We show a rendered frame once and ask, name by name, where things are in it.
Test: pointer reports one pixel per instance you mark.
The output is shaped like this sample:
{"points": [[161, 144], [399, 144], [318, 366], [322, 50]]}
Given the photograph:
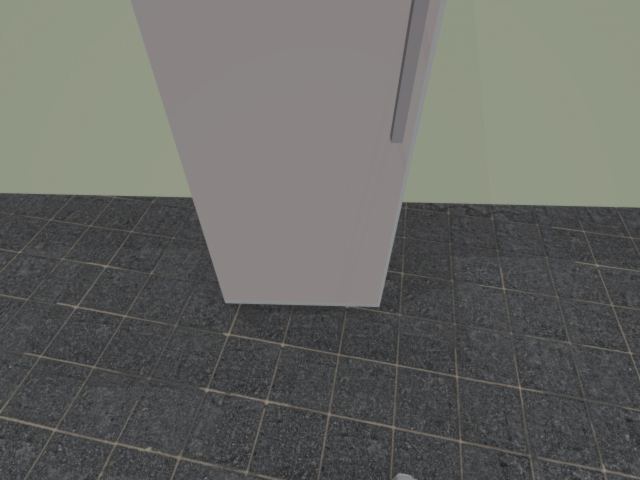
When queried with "fridge door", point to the fridge door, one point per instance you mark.
{"points": [[281, 112]]}

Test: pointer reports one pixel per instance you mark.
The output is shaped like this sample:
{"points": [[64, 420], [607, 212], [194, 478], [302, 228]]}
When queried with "handle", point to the handle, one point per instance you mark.
{"points": [[415, 30]]}

